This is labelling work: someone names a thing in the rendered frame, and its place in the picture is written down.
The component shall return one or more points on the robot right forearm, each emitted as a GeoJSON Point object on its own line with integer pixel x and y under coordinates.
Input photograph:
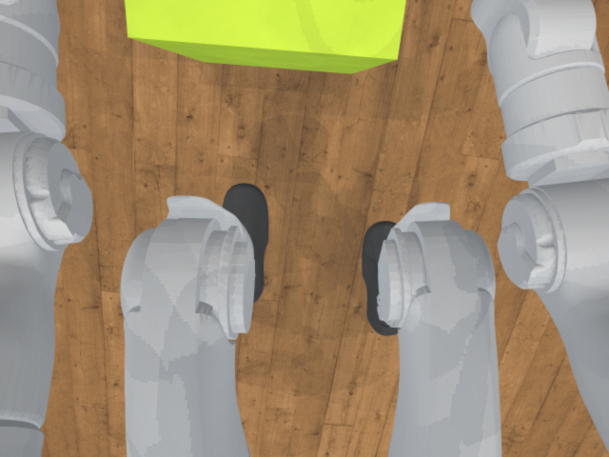
{"type": "Point", "coordinates": [550, 84]}

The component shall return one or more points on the robot left forearm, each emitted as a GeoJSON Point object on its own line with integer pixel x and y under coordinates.
{"type": "Point", "coordinates": [29, 98]}

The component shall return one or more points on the right robot foot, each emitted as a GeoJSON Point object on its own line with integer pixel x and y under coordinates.
{"type": "Point", "coordinates": [372, 246]}

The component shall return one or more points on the carton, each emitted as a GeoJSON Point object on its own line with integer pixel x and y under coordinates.
{"type": "Point", "coordinates": [343, 36]}

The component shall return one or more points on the robot right upper arm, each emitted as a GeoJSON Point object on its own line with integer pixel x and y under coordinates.
{"type": "Point", "coordinates": [555, 240]}

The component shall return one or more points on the robot right shin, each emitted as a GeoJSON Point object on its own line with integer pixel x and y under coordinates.
{"type": "Point", "coordinates": [437, 211]}

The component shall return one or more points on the robot left upper arm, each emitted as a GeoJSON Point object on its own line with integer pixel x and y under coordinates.
{"type": "Point", "coordinates": [45, 205]}

